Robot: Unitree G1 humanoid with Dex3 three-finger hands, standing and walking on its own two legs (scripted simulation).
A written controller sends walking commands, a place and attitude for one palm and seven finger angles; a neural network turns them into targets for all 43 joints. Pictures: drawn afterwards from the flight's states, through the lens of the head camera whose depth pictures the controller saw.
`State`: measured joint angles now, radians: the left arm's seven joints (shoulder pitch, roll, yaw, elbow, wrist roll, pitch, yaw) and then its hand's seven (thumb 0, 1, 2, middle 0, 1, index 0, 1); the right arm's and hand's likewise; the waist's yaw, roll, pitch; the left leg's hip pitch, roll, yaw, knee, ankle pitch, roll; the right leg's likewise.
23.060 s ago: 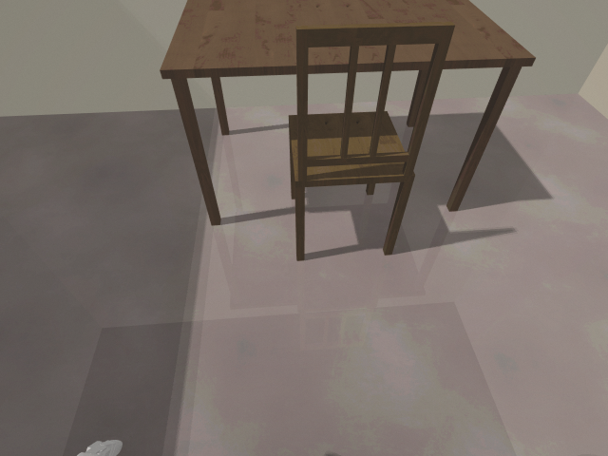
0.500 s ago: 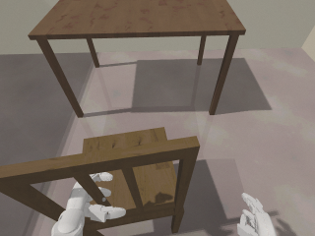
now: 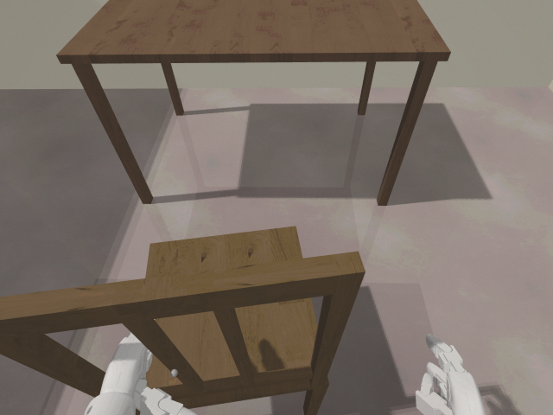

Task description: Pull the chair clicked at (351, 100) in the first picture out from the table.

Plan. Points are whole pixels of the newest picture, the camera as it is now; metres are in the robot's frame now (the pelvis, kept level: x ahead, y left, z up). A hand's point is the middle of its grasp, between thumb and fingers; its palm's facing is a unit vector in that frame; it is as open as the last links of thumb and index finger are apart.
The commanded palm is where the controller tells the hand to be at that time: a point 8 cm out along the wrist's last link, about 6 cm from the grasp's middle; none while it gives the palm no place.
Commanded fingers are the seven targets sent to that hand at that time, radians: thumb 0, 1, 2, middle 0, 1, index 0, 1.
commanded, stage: draw the fingers out of the gap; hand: left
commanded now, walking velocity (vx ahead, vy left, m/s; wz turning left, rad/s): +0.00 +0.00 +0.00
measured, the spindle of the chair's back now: (173, 359) +0.21 +0.16 -0.03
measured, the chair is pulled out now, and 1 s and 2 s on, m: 0.66 0.66 0.65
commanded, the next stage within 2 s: draw the hand back to the body in 0.74 s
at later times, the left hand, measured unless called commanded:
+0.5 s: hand out of the picture +0.12 +0.16 -0.02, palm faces +0.02 -0.98 -0.18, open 17.5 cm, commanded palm +0.08 +0.21 +0.00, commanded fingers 0.00 -0.55 0.20 0.00 0.00 0.00 0.00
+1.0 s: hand out of the picture +0.08 +0.16 +0.01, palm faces +0.10 -0.99 -0.08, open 17.5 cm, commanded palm +0.04 +0.22 +0.03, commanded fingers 0.00 -0.55 0.20 0.00 0.00 0.00 0.00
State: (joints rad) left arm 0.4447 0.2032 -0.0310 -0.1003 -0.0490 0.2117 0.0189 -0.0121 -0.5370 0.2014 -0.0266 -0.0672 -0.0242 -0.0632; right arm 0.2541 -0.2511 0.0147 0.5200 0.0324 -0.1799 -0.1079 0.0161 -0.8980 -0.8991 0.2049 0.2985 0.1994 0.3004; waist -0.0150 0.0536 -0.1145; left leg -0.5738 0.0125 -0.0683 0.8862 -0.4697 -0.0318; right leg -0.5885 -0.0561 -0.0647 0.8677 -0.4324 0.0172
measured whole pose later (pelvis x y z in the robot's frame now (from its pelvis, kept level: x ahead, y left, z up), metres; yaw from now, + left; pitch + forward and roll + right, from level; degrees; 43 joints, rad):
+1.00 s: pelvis -0.02 +0.00 -0.03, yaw +0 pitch +10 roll -2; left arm 0.93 0.20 -0.02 -0.42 -0.14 -0.04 -0.06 -0.01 -0.54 0.20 -0.01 0.00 -0.01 0.00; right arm 0.26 -0.19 -0.03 0.49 0.06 -0.23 -0.14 0.02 -0.90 -0.90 0.20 0.30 0.20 0.30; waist 0.04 0.05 -0.16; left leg -0.72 0.02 -0.10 1.08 -0.53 -0.03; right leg -0.71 -0.04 -0.08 1.02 -0.47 0.01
